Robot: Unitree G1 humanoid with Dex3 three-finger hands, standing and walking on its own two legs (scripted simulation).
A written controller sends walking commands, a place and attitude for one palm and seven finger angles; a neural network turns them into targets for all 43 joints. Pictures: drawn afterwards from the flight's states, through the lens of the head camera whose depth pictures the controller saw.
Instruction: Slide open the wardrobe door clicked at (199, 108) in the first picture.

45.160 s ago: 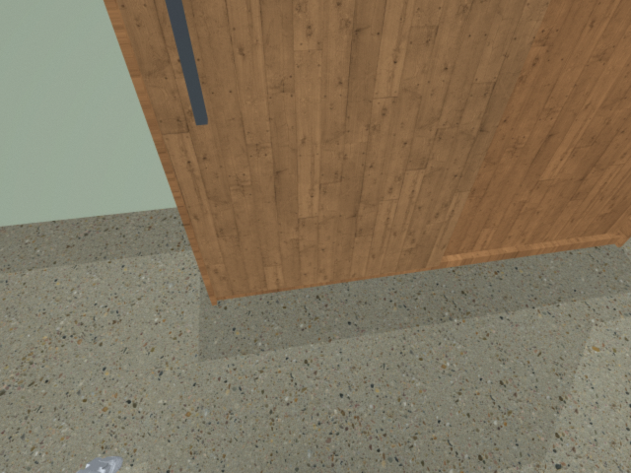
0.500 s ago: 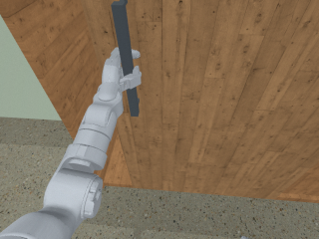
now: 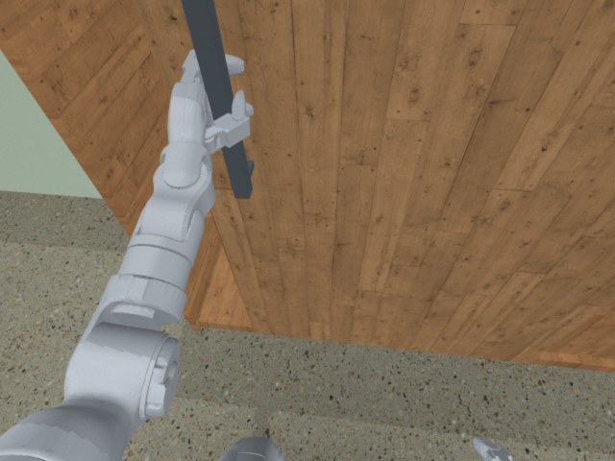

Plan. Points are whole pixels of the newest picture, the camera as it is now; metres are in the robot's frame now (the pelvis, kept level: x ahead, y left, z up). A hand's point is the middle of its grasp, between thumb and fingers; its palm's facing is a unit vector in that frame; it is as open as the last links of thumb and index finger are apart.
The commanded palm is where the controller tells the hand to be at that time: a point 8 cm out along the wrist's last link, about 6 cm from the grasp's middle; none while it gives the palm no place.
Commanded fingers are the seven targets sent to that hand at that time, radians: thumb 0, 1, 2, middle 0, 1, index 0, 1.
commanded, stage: step sideways, sliding the door along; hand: left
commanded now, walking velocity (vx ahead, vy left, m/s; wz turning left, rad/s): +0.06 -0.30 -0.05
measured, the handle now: (227, 94) +0.50 +0.15 +0.20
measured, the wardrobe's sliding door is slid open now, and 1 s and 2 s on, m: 0.20 0.31 0.53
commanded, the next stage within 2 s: none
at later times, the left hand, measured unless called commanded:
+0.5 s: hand (262, 120) +0.46 +0.10 +0.19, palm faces +0.34 -0.94 -0.06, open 6.5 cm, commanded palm +0.42 +0.07 +0.20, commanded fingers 0.00 0.90 0.90 -0.45 -1.40 -0.45 -1.40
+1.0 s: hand (337, 127) +0.45 +0.00 +0.19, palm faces +0.30 -0.95 -0.03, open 7.0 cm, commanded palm +0.42 -0.02 +0.19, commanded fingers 0.00 0.90 0.90 -0.45 -1.40 -0.45 -1.40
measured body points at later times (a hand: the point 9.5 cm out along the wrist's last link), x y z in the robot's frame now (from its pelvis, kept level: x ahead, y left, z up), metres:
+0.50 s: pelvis +0.07 -0.11 -0.01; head +0.15 -0.10 +0.43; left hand +0.44 +0.14 +0.20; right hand +0.32 -0.29 -0.11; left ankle +0.04 +0.05 -0.73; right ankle +0.11 -0.25 -0.72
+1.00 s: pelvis +0.12 -0.17 +0.01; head +0.21 -0.15 +0.45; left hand +0.43 +0.05 +0.19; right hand +0.37 -0.34 -0.08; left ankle +0.07 -0.05 -0.73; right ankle +0.14 -0.32 -0.67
